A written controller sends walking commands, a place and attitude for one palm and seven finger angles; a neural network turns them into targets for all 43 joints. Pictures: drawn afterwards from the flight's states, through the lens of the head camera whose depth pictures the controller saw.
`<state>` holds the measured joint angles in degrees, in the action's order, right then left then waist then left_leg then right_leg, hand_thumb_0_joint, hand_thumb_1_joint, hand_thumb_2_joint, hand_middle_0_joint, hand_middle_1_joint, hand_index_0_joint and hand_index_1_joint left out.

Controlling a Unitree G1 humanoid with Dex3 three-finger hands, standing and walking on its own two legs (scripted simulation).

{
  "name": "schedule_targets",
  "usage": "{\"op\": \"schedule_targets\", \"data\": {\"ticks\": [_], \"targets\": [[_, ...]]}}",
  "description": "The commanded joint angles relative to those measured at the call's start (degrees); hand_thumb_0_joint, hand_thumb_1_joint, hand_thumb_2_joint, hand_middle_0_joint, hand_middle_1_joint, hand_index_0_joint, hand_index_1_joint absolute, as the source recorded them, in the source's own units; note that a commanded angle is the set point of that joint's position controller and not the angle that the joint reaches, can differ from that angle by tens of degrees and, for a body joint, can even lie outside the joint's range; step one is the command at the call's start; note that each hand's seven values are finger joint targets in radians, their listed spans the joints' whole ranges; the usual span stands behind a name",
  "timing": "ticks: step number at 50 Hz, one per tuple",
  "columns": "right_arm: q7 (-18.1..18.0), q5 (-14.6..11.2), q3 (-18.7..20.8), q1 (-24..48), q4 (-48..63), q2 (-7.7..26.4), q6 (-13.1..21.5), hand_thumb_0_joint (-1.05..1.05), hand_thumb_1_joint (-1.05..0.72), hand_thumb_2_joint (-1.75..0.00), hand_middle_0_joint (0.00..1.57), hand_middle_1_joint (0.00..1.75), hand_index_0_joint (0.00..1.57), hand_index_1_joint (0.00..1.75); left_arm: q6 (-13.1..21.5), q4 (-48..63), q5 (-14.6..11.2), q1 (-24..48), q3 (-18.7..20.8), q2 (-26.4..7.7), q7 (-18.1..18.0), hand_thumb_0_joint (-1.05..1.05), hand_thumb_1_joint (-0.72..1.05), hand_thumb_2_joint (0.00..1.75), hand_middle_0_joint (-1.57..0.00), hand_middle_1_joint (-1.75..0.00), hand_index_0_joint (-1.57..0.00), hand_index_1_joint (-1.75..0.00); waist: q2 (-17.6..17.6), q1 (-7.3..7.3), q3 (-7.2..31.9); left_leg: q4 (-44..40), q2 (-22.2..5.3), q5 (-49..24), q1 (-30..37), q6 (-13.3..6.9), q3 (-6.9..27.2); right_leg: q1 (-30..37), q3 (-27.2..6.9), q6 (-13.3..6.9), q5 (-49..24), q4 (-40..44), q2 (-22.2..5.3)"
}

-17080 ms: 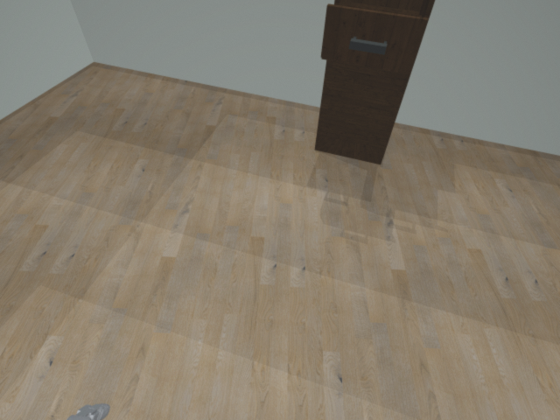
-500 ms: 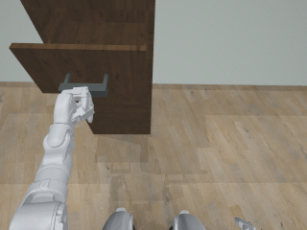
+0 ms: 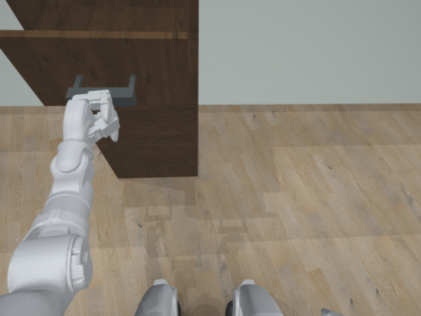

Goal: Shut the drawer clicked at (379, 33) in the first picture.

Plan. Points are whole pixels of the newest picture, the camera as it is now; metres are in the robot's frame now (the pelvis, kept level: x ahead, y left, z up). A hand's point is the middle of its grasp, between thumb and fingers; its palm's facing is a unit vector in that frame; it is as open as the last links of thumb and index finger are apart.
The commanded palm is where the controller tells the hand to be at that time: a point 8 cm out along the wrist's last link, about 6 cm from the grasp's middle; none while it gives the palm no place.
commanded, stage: push the drawer shut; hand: left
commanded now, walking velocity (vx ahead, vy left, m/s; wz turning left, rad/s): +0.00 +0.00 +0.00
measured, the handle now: (104, 88) +0.55 +0.20 +0.07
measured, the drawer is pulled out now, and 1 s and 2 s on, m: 0.13 0.01 0.00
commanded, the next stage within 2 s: pull the fist back off the drawer in 1.42 s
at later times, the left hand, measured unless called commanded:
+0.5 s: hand (117, 95) +0.53 +0.17 +0.07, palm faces +0.00 -1.00 -0.04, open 3.0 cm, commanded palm +0.52 +0.22 +0.07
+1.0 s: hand (117, 73) +0.59 +0.18 +0.07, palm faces +0.01 -1.00 -0.02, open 3.1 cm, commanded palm +0.59 +0.21 +0.07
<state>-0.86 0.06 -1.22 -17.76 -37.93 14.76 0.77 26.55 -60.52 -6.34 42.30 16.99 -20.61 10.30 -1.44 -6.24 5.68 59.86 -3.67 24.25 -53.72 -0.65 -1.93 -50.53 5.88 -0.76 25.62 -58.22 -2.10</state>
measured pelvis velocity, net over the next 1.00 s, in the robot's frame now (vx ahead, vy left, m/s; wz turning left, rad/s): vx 0.00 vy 0.02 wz -0.05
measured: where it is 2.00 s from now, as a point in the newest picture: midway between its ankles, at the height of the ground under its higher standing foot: outside the picture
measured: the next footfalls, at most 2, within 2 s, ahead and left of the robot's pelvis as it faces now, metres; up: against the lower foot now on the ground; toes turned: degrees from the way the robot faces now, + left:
none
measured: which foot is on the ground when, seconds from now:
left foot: down 0.00-1.00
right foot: down 0.00-1.00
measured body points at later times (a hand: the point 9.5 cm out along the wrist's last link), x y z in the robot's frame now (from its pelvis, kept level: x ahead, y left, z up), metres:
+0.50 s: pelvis +0.00 +0.00 -0.01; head +0.14 +0.02 +0.42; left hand +0.52 +0.23 +0.07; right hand -0.01 -0.26 -0.12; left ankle +0.04 +0.11 -0.67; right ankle +0.02 -0.12 -0.67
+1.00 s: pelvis +0.00 +0.02 -0.02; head +0.18 +0.04 +0.40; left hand +0.58 +0.23 +0.07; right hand -0.05 -0.24 -0.11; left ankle +0.04 +0.11 -0.67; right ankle +0.02 -0.12 -0.67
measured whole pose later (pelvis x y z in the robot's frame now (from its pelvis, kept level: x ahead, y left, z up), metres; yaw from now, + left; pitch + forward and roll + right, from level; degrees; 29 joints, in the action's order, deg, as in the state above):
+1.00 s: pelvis +0.00 +0.02 -0.02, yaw -3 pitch +27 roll -5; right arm 0.8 3.3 -3.8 -23.8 -36.6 15.1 -2.8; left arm 19.6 -75.9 2.0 67.5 25.1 -37.2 10.1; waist -2.6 -15.4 5.2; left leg 65.4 -5.2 26.0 -67.0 -2.0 -0.8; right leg -61.9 6.4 0.4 24.9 -59.8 -0.4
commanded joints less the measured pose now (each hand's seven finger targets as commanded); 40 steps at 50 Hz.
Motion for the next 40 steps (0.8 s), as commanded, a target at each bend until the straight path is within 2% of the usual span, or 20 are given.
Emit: {"op": "schedule_targets", "data": {"ticks": [1, 3, 4, 7, 9, 10, 13, 14, 17, 19, 21, 23, 26, 27, 28, 32, 33, 36, 39, 40], "targets": [[-0.58, 0.04, 3.1, -7.56, 3.6, 9.35, 1.22, 0.0, -0.9, -0.9, 0.2, 0.3, 0.2, 0.3, 3.59, 10.67, -0.37, 33.4, 1.45, -12.21, -0.91, 0.0, 0.9, 0.9, -1.4, -1.6, -1.4, -1.6, -3.09, -4.06, 22.63, -6.68, 2.52, -7.53, 17.49, -1.01, 4.44, 4.48, -4.27, -0.06, -7.81, 8.54, 3.52], [-0.56, 0.19, 3.13, -8.24, 3.52, 9.69, 0.91, 0.0, -0.9, -0.9, 0.2, 0.3, 0.2, 0.3, 3.38, 9.82, 0.15, 34.08, 3.41, -14.93, -1.1, 0.0, 0.9, 0.9, -1.4, -1.6, -1.4, -1.6, -2.77, -4.07, 23.78, -6.44, 2.44, -7.99, 16.74, -1.07, 4.44, 5.2, -4.46, 0.06, -8.25, 8.44, 3.49], [-0.54, 0.23, 3.09, -8.39, 3.7, 9.58, 0.85, 0.0, -0.9, -0.9, 0.2, 0.3, 0.2, 0.3, 3.34, 10.21, 0.33, 34.89, 2.8, -14.58, -0.96, 0.0, 0.9, 0.9, -1.4, -1.6, -1.4, -1.6, -3.24, -4.33, 25.28, -6.15, 2.54, -8.18, 16.76, -1.18, 4.28, 5.68, -4.72, 0.15, -8.46, 8.36, 3.53], [-0.55, 0.34, 2.8, -9.37, 3.57, 9.81, 0.57, 0.0, -0.9, -0.9, 0.2, 0.3, 0.2, 0.3, 2.72, 7.64, 0.61, 36.39, 4.11, -16.81, -0.74, 0.0, 0.9, 0.9, -1.4, -1.6, -1.4, -1.6, -3.11, -4.92, 23.91, -5.75, 2.4, -7.51, 15.1, -1.3, 4.38, 5.0, -4.79, 0.18, -7.87, 8.31, 3.76], [-0.57, 0.41, 2.8, -9.78, 3.66, 9.94, 0.37, 0.0, -0.9, -0.9, 0.2, 0.3, 0.2, 0.3, 2.51, 7.63, 0.86, 37.45, 5.3, -18.9, -0.42, 0.0, 0.9, 0.9, -1.4, -1.6, -1.4, -1.6, -4.4, -4.71, 25.37, -5.12, 2.46, -7.68, 14.2, -1.33, 4.04, 5.83, -5.26, 0.15, -8.15, 8.29, 3.71], [-0.52, 0.36, 2.75, -10.0, 3.58, 9.84, 0.34, 0.0, -0.9, -0.9, 0.2, 0.3, 0.2, 0.3, 2.26, 7.43, 0.82, 38.28, 4.2, -17.91, -0.23, 0.0, 0.9, 0.9, -1.4, -1.6, -1.4, -1.6, -4.19, -5.5, 25.33, -5.05, 2.39, -8.01, 14.5, -1.45, 4.11, 5.49, -5.22, 0.24, -8.46, 8.35, 3.82], [-0.54, 0.61, 2.66, -10.84, 3.25, 10.25, 0.2, 0.0, -0.9, -0.9, 0.2, 0.3, 0.2, 0.3, 1.8, 6.53, 1.01, 40.95, 5.24, -19.82, -0.13, 0.0, 0.9, 0.9, -1.4, -1.6, -1.4, -1.6, -5.55, -6.1, 25.8, -4.41, 2.13, -7.68, 14.35, -1.48, 4.33, 3.66, -5.12, 0.31, -7.64, 8.11, 3.88], [-0.52, 0.66, 2.66, -11.33, 3.26, 10.35, 0.15, 0.0, -0.9, -0.9, 0.2, 0.3, 0.2, 0.3, 1.71, 6.19, 1.17, 40.97, 6.32, -21.3, -0.13, 0.0, 0.9, 0.9, -1.4, -1.6, -1.4, -1.6, -5.26, -5.74, 26.08, -4.38, 2.13, -7.92, 13.85, -1.46, 4.43, 4.39, -5.08, 0.22, -7.66, 8.0, 3.99], [-0.32, 0.81, 2.72, -12.0, 3.48, 10.4, -0.15, 0.0, -0.9, -0.9, 0.2, 0.3, 0.2, 0.3, 1.36, 5.61, 1.4, 40.3, 6.29, -21.04, 0.16, 0.0, 0.9, 0.9, -1.4, -1.6, -1.4, -1.6, -6.62, -5.77, 27.95, -3.94, 2.05, -10.39, 15.34, -1.45, 4.34, 4.15, -4.89, 0.13, -9.6, 7.74, 4.14], [-0.28, 0.98, 2.63, -12.61, 3.2, 10.59, -0.39, 0.0, -0.9, -0.9, 0.2, 0.3, 0.2, 0.3, 1.12, 5.48, 1.55, 42.01, 6.81, -22.27, 0.11, 0.0, 0.9, 0.9, -1.4, -1.6, -1.4, -1.6, -6.95, -5.94, 27.84, -3.89, 1.97, -10.36, 14.83, -1.39, 4.56, 3.97, -4.76, 0.18, -9.36, 7.62, 4.17], [-0.21, 1.13, 2.57, -13.09, 2.96, 10.77, -0.63, 0.0, -0.9, -0.9, 0.2, 0.3, 0.2, 0.3, 0.64, 3.77, 1.77, 42.54, 6.82, -22.12, -0.21, 0.0, 0.9, 0.9, -1.4, -1.6, -1.4, -1.6, -6.15, -6.92, 26.22, -3.82, 1.77, -10.36, 14.8, -1.55, 4.79, 2.25, -4.44, 0.19, -8.96, 7.8, 4.33], [-0.27, 1.25, 2.45, -13.65, 2.87, 11.07, -0.8, 0.0, -0.9, -0.9, 0.2, 0.3, 0.2, 0.3, 0.29, 3.28, 2.29, 44.47, 8.25, -25.1, -0.51, 0.0, 0.9, 0.9, -1.4, -1.6, -1.4, -1.6, -5.77, -7.16, 26.67, -3.47, 1.67, -9.72, 13.02, -1.6, 4.79, 2.94, -4.62, 0.37, -8.48, 7.63, 4.32], [-0.3, 1.44, 2.33, -14.42, 2.83, 11.24, -0.96, 0.0, -0.9, -0.9, 0.2, 0.3, 0.2, 0.3, -0.03, 2.29, 2.8, 45.48, 9.18, -26.84, -0.59, 0.0, 0.9, 0.9, -1.4, -1.6, -1.4, -1.6, -6.11, -7.45, 27.13, -3.14, 1.63, -10.39, 12.6, -1.67, 4.89, 2.96, -4.57, 0.3, -8.9, 7.45, 4.4], [-0.25, 1.53, 2.3, -14.51, 2.78, 11.09, -0.96, 0.0, -0.9, -0.9, 0.2, 0.3, 0.2, 0.3, -0.01, 2.85, 3.0, 47.12, 7.94, -25.8, -0.52, 0.0, 0.9, 0.9, -1.4, -1.6, -1.4, -1.6, -7.88, -8.06, 27.76, -3.04, 1.54, -11.4, 13.91, -1.61, 5.02, 1.93, -4.42, 0.34, -9.48, 7.26, 4.35], [-0.12, 1.58, 2.34, -14.75, 2.63, 11.19, -1.05, 0.0, -0.9, -0.9, 0.2, 0.3, 0.2, 0.3, -0.21, 2.06, 3.18, 46.6, 8.28, -26.04, -0.48, 0.0, 0.9, 0.9, -1.4, -1.6, -1.4, -1.6, -8.78, -7.71, 28.06, -2.79, 1.55, -11.68, 14.34, -1.48, 5.1, 1.09, -4.23, 0.22, -9.23, 7.16, 4.41], [0.09, 1.98, 2.09, -15.81, 2.3, 11.44, -1.47, 0.0, -0.9, -0.9, 0.2, 0.3, 0.2, 0.3, -0.9, 0.42, 3.82, 49.18, 7.54, -25.97, -0.61, 0.0, 0.9, 0.9, -1.4, -1.6, -1.4, -1.6, -9.08, -9.06, 27.8, -2.42, 1.19, -12.75, 15.22, -1.44, 5.85, -1.31, -3.56, 0.23, -9.2, 6.73, 4.55], [0.02, 2.09, 2.14, -16.27, 2.24, 11.71, -1.63, 0.0, -0.9, -0.9, 0.2, 0.3, 0.2, 0.3, -1.03, 0.56, 4.03, 49.87, 8.85, -27.83, -0.85, 0.0, 0.9, 0.9, -1.4, -1.6, -1.4, -1.6, -8.8, -9.04, 28.0, -2.34, 1.06, -13.35, 15.17, -1.43, 6.09, -1.38, -3.4, 0.2, -9.51, 6.54, 4.55], [0.37, 2.54, 2.14, -17.01, 2.17, 11.64, -1.91, 0.0, -0.9, -0.9, 0.2, 0.3, 0.2, 0.3, -1.23, 1.2, 4.48, 52.13, 7.45, -26.07, -1.12, 0.0, 0.9, 0.9, -1.4, -1.6, -1.4, -1.6, -11.58, -9.67, 29.48, -2.12, 0.91, -15.62, 18.43, -1.24, 6.88, -3.94, -2.84, -0.04, -10.11, 6.0, 4.66], [0.51, 2.63, 1.97, -17.55, 2.05, 11.94, -2.33, 0.0, -0.9, -0.9, 0.2, 0.3, 0.2, 0.3, -2.08, -0.71, 5.06, 52.87, 8.07, -27.49, -1.57, 0.0, 0.9, 0.9, -1.4, -1.6, -1.4, -1.6, -10.19, -10.3, 28.67, -1.77, 0.79, -14.68, 16.87, -1.31, 6.92, -4.14, -2.72, 0.16, -9.5, 6.24, 4.77], [0.45, 2.8, 1.8, -17.88, 2.03, 12.08, -2.39, 0.0, -0.9, -0.9, 0.2, 0.3, 0.2, 0.3, -2.17, -0.43, 5.36, 54.22, 8.99, -29.36, -1.73, 0.0, 0.9, 0.9, -1.4, -1.6, -1.4, -1.6, -10.42, -10.25, 29.19, -1.62, 0.79, -14.67, 16.02, -1.4, 6.92, -3.45, -2.79, 0.16, -9.59, 6.01, 4.77]]}}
